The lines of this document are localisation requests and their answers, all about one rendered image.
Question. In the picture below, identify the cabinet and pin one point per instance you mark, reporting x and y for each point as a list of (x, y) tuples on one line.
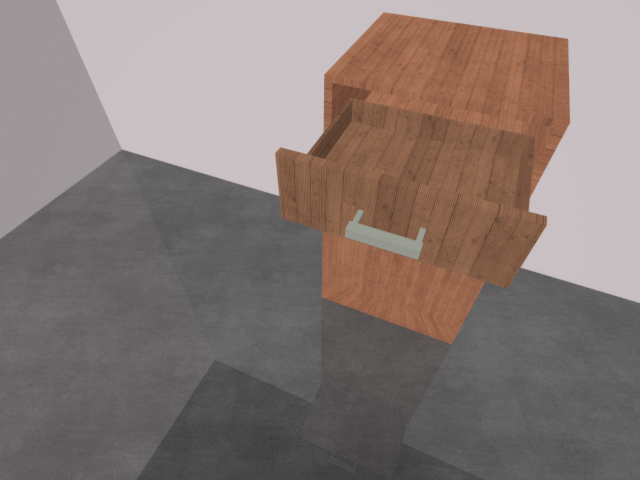
[(508, 80)]

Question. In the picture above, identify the handle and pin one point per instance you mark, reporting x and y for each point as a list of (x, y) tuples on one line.
[(384, 240)]

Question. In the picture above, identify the drawer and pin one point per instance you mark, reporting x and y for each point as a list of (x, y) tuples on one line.
[(468, 185)]

